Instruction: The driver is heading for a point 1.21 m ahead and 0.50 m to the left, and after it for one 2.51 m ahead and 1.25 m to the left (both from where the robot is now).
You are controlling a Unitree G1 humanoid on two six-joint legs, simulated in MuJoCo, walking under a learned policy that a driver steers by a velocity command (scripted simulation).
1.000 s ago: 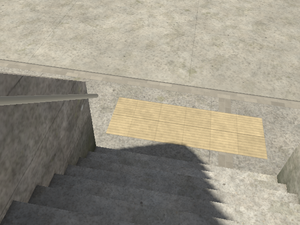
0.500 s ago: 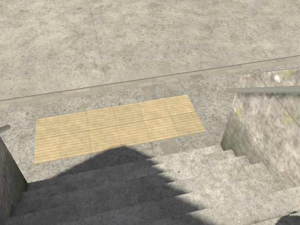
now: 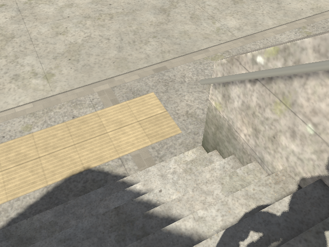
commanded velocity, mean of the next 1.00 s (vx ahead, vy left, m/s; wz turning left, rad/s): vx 0.45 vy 0.00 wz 0.29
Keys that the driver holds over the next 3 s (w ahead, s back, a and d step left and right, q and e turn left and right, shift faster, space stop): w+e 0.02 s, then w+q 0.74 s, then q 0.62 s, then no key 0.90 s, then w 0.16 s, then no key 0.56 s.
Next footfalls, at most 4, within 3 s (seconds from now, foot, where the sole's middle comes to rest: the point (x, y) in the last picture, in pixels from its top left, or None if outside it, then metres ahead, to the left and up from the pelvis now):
0.12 left None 0.13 0.14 -0.93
0.68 right None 0.49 -0.05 -1.14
1.30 left None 0.58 0.29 -1.34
1.64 right None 0.71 0.11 -1.34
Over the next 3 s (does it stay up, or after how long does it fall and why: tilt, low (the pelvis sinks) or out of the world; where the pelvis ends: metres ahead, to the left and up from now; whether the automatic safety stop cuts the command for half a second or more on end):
stays up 0.65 0.22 -0.58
